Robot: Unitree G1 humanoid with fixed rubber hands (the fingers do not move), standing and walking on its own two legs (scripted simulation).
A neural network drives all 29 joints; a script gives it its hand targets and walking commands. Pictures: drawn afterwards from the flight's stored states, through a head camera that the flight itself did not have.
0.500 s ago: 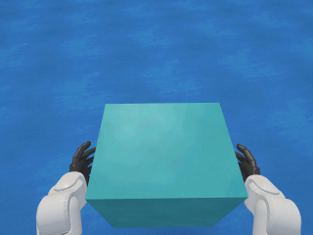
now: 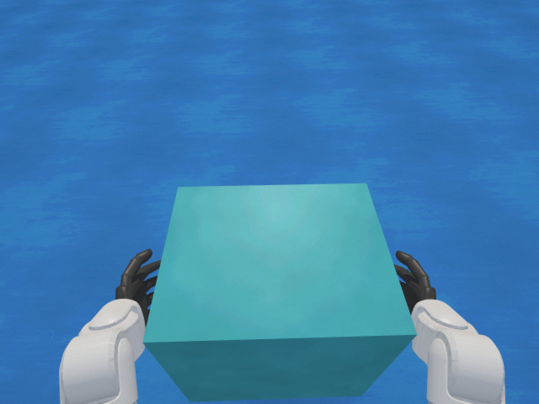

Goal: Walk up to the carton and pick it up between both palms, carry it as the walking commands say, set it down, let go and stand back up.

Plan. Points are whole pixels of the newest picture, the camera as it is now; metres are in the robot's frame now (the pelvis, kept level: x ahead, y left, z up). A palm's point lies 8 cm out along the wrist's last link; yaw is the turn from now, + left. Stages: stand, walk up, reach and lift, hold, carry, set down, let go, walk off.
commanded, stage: carry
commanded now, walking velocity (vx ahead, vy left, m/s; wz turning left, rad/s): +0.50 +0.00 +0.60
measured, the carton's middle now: (274, 297) +0.28 -0.01 +0.01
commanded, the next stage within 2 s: none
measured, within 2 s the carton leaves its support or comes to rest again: neither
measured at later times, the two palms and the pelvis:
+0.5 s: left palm (118, 177) +0.48 +0.26 +0.11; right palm (301, 127) +0.62 -0.09 +0.10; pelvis +0.33 +0.00 +0.04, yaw +23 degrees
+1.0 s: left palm (66, 124) +0.74 +0.46 +0.07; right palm (210, 87) +0.90 +0.13 +0.07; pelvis +0.61 +0.18 +0.02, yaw +32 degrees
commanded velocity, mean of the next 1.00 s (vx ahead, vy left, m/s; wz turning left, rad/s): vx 0.50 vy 0.00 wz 0.60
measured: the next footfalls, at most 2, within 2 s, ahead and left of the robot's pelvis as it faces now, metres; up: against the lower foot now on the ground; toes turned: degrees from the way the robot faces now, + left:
right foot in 0.38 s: +0.44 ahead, -0.09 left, +0.00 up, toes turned +7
left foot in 0.88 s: +0.63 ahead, +0.29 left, +0.00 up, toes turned +37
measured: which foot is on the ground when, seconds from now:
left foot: down 0.00-0.38, up 0.40-0.86, down 0.88-1.00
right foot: down 0.00-0.00, up 0.02-0.36, down 0.38-0.86, up 0.88-1.00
